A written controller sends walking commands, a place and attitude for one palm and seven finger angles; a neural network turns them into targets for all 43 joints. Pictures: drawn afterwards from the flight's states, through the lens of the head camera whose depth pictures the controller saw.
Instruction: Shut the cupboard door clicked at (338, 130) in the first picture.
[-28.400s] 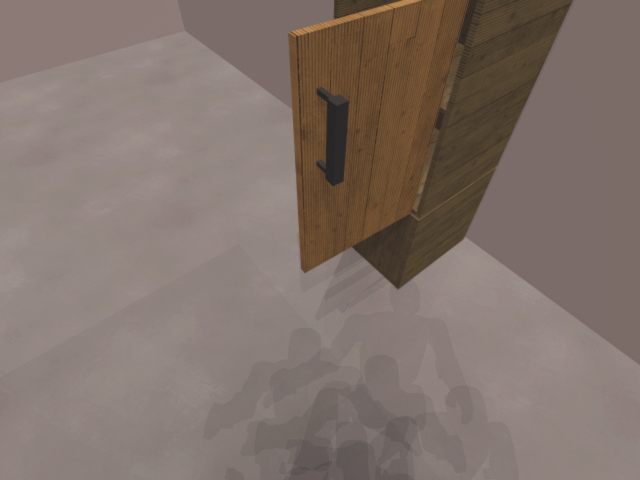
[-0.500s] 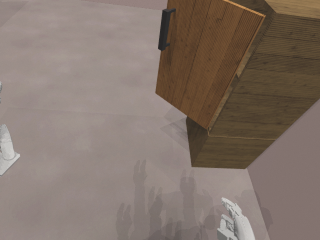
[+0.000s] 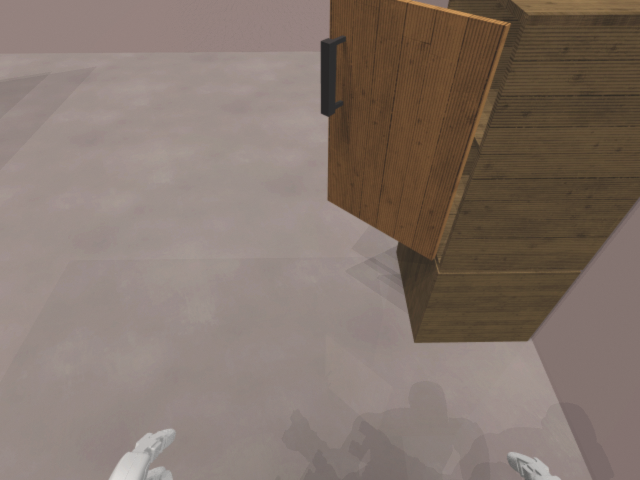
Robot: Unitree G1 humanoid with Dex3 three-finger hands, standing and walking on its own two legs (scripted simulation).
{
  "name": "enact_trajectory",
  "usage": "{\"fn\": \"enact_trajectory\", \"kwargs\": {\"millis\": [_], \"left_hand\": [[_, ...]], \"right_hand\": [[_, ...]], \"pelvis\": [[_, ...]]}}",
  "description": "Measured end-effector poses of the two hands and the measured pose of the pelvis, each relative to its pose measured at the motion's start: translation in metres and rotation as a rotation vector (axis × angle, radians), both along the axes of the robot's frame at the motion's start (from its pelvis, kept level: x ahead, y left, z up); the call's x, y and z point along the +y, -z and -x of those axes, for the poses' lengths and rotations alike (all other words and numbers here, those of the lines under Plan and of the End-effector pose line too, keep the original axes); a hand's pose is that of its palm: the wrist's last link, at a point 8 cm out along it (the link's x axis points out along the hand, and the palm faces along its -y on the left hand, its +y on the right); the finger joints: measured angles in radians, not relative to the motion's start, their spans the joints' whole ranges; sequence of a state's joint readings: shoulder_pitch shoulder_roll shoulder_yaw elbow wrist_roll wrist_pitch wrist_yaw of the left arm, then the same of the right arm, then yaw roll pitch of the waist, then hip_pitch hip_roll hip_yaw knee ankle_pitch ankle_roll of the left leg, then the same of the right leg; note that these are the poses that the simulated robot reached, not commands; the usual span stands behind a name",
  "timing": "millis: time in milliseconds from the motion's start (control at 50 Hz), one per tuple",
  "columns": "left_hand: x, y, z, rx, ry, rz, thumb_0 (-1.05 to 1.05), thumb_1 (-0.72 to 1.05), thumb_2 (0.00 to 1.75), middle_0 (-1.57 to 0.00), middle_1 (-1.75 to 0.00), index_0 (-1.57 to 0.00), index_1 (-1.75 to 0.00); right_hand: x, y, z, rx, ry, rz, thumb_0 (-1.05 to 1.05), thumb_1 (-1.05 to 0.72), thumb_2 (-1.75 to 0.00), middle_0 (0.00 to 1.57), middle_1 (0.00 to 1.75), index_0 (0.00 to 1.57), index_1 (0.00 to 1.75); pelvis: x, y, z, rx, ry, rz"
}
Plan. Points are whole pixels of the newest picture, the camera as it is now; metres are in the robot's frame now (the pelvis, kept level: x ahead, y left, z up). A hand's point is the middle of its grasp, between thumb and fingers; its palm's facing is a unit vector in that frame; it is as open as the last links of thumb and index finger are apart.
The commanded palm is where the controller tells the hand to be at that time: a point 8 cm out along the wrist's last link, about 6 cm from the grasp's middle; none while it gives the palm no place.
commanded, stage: let the arm hang, fingers relaxed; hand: left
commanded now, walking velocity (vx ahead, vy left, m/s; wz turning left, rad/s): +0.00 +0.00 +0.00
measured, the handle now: (334, 76) +0.93 -0.02 +0.09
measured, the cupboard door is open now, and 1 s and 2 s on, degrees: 47 47 47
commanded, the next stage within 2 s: look to check the result in 0.88 s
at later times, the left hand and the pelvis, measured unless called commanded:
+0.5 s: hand out of the picture -0.02 +0.24 -0.15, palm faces +0.00 -0.95 -0.30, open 7.3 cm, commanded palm none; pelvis +0.00 +0.02 +0.02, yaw +0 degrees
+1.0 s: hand out of the picture +0.08 +0.24 -0.15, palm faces -0.02 -0.96 -0.27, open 7.3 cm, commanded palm none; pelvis +0.02 +0.01 +0.02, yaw -1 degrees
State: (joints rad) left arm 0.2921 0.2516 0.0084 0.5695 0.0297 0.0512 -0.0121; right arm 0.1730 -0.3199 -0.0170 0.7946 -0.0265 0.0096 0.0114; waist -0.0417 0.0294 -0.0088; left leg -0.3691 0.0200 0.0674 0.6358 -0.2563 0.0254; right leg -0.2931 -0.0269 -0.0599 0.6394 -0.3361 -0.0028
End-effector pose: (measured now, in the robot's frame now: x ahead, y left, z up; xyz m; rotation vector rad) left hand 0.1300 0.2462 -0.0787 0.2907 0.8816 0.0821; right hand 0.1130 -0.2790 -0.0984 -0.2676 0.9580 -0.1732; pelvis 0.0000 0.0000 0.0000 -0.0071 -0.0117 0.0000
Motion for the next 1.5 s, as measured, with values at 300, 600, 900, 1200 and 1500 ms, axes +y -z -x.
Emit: {"fn": "enact_trajectory", "kwargs": {"millis": [300,600,900,1200,1500], "left_hand": [[0.016,0.048,0.145,0.49,-0.187,0.041,0.0,0.94,0.9,-0.2,-0.3,-0.21,-0.3],[0.035,0.037,0.126,0.468,-0.185,-0.005,0.01,0.91,0.9,-0.2,-0.3,-0.2,-0.3],[0.027,0.038,0.066,0.372,-0.128,0.026,0.0,0.91,0.9,-0.2,-0.3,-0.21,-0.3],[0.053,0.024,0.049,0.368,-0.139,-0.05,0.01,0.91,0.9,-0.2,-0.3,-0.21,-0.3],[0.047,0.024,0.038,0.364,-0.136,-0.041,0.01,0.91,0.9,-0.2,-0.3,-0.21,-0.3]], "right_hand": [[0.041,0.019,0.126,0.429,0.09,-0.063,0.01,-0.91,-0.9,0.2,0.3,0.2,0.3],[0.05,0.024,0.094,0.347,0.101,-0.092,0.0,-0.91,-0.9,0.21,0.3,0.2,0.3],[0.021,0.006,0.064,0.301,0.105,-0.009,0.0,-0.91,-0.9,0.2,0.3,0.2,0.3],[0.01,0.005,0.038,0.293,0.082,-0.001,0.0,-0.91,-0.9,0.2,0.3,0.2,0.3],[0.003,0.0,0.018,0.275,0.069,0.013,0.0,-0.9,-0.9,0.21,0.3,0.2,0.3]], "pelvis": [[0.007,-0.015,0.007,-0.007,-0.011,0.018],[0.017,-0.018,0.0,-0.018,0.013,0.003],[0.016,-0.022,-0.013,-0.017,0.011,0.0],[0.013,-0.024,-0.025,-0.017,0.01,-0.001],[0.01,-0.025,-0.035,-0.016,0.008,-0.005]]}}
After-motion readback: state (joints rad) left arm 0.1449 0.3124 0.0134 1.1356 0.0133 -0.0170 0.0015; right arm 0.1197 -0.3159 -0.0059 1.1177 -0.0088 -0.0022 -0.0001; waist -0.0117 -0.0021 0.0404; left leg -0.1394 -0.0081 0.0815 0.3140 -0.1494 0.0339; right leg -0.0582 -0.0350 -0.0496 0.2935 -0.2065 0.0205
